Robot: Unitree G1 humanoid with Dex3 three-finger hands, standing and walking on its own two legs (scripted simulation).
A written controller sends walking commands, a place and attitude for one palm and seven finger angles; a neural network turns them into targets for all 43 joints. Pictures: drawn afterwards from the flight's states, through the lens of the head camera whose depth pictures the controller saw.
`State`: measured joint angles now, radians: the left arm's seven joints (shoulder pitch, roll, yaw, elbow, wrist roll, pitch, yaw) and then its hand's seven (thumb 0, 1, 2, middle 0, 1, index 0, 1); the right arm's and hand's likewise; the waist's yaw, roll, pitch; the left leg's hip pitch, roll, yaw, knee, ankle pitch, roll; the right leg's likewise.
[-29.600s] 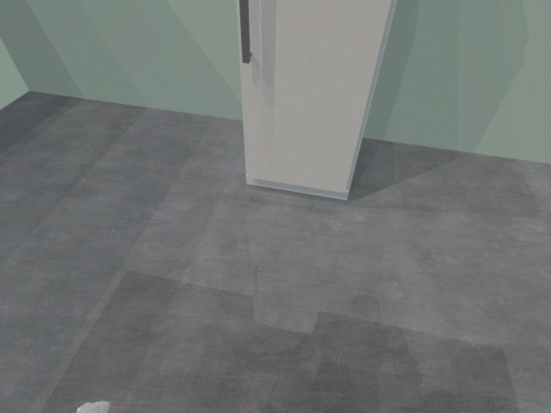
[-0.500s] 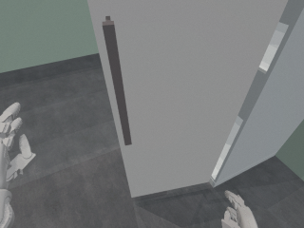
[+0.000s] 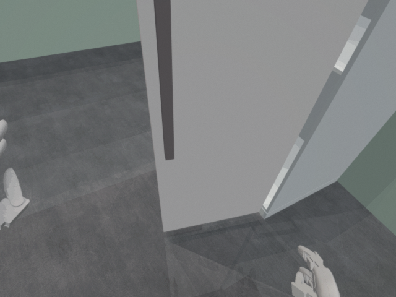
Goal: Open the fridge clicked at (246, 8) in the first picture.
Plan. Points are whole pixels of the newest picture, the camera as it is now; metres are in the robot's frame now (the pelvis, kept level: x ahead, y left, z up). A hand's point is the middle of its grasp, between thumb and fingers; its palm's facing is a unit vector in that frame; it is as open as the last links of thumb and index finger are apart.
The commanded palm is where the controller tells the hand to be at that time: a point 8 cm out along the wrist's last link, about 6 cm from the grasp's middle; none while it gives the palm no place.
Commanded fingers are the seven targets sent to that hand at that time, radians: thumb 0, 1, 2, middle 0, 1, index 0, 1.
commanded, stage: step back with the hand held close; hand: left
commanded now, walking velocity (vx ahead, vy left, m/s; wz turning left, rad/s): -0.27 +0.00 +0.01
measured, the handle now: (164, 90) +0.50 +0.12 +0.16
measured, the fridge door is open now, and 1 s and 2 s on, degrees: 76 76 76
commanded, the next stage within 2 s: stop stepping back and stand still in 0.58 s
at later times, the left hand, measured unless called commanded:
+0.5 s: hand out of the picture +0.12 +0.29 +0.20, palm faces +0.46 -0.81 -0.38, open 7.4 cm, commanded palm +0.06 +0.32 +0.19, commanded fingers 0.00 0.90 0.90 -0.20 -0.30 -0.20 -0.30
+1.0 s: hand out of the picture +0.05 +0.28 +0.16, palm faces +0.46 -0.81 -0.36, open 7.4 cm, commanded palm -0.02 +0.30 +0.19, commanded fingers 0.00 0.90 0.90 -0.20 -0.30 -0.20 -0.30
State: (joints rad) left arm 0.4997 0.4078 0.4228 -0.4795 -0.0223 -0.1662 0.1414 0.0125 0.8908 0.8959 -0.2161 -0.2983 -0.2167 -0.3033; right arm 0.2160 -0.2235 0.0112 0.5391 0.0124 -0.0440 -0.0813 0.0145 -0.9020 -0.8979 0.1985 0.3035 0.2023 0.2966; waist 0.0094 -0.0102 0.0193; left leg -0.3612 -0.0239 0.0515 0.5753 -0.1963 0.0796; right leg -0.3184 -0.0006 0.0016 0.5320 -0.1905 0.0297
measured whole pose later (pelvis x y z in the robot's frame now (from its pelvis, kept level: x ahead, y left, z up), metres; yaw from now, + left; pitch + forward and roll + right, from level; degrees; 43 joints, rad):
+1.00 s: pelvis -0.17 +0.01 +0.00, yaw -3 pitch +2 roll +0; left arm 0.45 0.39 0.41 -0.39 -0.04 -0.14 0.17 0.01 0.89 0.90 -0.22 -0.30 -0.22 -0.30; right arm 0.28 -0.26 -0.01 0.68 0.02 -0.10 -0.09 0.02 -0.90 -0.90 0.20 0.30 0.20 0.30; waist 0.00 -0.04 -0.09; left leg -0.28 -0.02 0.05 0.55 -0.32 0.04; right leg -0.20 -0.02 -0.04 0.57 -0.35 0.01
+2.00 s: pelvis -0.22 +0.03 +0.00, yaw -1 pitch +0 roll -1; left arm 0.30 0.33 0.12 0.32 0.03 0.01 0.02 0.00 0.90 0.90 -0.20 -0.30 -0.20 -0.30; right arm 0.14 -0.32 -0.01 0.79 -0.01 -0.04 0.01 0.01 -0.90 -0.90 0.20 0.30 0.20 0.30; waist 0.00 0.08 -0.04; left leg -0.38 0.01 0.04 0.61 -0.23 0.03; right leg -0.26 -0.02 -0.05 0.60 -0.34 0.02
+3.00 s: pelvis -0.23 +0.03 +0.01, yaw -1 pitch -1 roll -1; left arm 0.26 0.15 0.01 1.12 0.02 0.01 0.03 0.00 0.92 0.90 -0.20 -0.30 -0.21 -0.30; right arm 0.25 -0.15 -0.01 1.12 -0.02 0.02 -0.03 0.01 -0.91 -0.90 0.20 0.30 0.20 0.30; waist -0.02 0.01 0.03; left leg -0.27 0.00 0.05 0.43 -0.14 0.03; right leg -0.17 -0.03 -0.05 0.43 -0.25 0.01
